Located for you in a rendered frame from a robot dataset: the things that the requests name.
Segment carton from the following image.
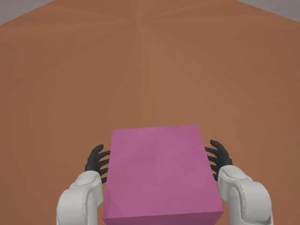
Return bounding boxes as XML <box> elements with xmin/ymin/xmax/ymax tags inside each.
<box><xmin>102</xmin><ymin>124</ymin><xmax>224</xmax><ymax>225</ymax></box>

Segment robot left forearm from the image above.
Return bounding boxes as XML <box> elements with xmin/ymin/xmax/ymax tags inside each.
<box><xmin>56</xmin><ymin>171</ymin><xmax>104</xmax><ymax>225</ymax></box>

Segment robot right forearm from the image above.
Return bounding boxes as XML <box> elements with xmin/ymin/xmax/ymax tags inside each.
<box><xmin>217</xmin><ymin>165</ymin><xmax>274</xmax><ymax>225</ymax></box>

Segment robot right hand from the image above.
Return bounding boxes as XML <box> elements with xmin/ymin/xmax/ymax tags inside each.
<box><xmin>205</xmin><ymin>140</ymin><xmax>233</xmax><ymax>181</ymax></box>

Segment robot left hand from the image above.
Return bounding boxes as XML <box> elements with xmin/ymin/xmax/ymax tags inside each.
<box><xmin>85</xmin><ymin>144</ymin><xmax>110</xmax><ymax>184</ymax></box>

